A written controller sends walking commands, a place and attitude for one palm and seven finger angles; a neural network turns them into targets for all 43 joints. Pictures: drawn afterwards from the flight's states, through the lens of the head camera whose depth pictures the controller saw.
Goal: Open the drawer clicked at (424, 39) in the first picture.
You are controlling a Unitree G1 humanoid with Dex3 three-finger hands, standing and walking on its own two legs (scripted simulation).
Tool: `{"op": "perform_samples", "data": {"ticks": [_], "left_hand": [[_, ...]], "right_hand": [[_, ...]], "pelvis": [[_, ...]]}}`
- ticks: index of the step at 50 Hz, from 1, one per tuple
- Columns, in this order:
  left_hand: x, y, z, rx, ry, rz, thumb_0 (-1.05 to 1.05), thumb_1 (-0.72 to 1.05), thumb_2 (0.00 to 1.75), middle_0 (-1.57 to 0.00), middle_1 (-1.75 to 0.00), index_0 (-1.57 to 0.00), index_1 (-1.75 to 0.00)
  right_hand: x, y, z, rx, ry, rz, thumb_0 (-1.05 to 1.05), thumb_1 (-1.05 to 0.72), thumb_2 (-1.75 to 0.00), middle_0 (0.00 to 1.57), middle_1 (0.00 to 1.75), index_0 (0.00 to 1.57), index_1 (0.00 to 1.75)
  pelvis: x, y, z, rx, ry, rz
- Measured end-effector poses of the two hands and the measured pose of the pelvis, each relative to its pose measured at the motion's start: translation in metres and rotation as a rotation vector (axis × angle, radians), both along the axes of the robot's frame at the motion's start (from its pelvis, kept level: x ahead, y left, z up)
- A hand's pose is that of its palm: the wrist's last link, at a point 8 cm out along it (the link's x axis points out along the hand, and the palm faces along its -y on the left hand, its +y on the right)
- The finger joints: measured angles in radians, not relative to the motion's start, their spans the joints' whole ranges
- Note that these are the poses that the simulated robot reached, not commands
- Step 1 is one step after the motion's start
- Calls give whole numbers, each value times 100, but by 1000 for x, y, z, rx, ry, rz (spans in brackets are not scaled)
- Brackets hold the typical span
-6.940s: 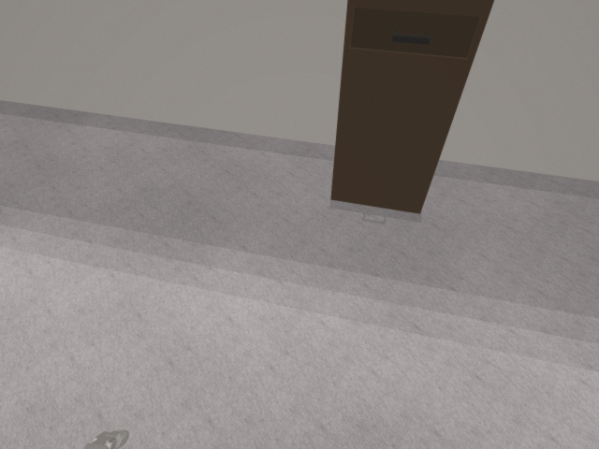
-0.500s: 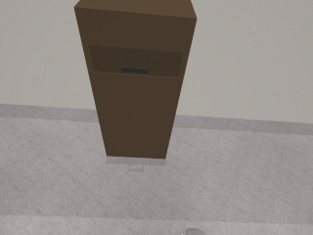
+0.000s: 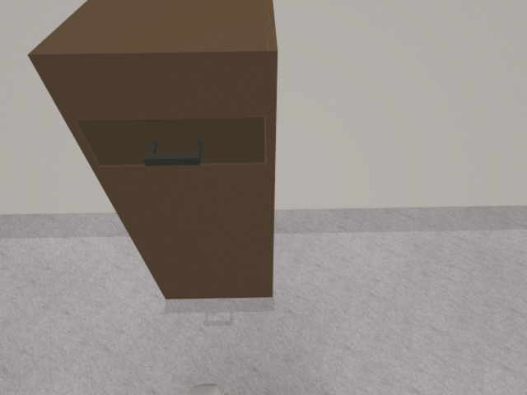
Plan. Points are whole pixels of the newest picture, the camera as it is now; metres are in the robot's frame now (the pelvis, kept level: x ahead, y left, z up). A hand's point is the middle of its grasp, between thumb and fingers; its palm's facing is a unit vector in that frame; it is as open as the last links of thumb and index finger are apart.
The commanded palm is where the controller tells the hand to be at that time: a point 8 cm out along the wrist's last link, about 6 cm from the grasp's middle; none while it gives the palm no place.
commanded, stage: come to a stop and stand still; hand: left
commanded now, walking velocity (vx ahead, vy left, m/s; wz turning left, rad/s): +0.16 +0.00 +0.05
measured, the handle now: (174, 152) +0.58 +0.21 +0.03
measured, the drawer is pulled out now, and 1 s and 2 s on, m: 0.00 0.00 0.00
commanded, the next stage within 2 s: look again from close up in 1.66 s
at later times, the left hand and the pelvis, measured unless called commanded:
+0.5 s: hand out of the picture +0.07 +0.19 -0.18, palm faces +0.02 -0.98 -0.22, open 7.4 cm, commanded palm none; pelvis +0.05 +0.01 +0.00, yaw -3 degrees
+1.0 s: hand out of the picture +0.04 +0.16 -0.15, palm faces +0.07 -0.96 -0.26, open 7.3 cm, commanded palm none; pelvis +0.02 -0.03 +0.01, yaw -1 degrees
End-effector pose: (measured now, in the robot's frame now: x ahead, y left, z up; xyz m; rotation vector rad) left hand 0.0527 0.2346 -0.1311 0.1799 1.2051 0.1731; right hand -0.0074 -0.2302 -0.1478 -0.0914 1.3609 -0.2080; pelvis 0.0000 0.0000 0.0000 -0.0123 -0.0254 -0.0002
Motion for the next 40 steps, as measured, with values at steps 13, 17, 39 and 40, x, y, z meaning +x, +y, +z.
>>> {"op": "perform_samples", "data": {"ticks": [13, 17, 39, 40], "left_hand": [[-27, -8, -29, -106, 238, 116, 1, 92, 90, -20, -29, -20, -30], [-21, -12, -27, -120, 278, 96, 1, 91, 90, -20, -29, -20, -30], [18, -45, 15, 37, 69, -19, 1, 91, 90, -20, -29, -20, -30], [18, -49, 16, 29, 68, -19, 1, 91, 90, -20, -29, -20, -30]], "right_hand": [[165, 38, 14, -15, -190, 147, 0, -91, -90, 19, 30, 20, 29], [175, 50, 15, -4, -178, 126, 0, -91, -90, 20, 30, 20, 29], [48, -63, -1, 12, -7, -14, 1, -91, -90, 20, 30, 20, 29], [42, -64, 0, 11, 9, -12, 1, -91, -90, 20, 30, 20, 29]], "pelvis": [[72, 19, -5, -7, -4, -6], [78, 23, -2, 13, 3, -27], [33, -45, 7, 63, 18, -59], [32, -46, 8, 63, 23, -55]]}}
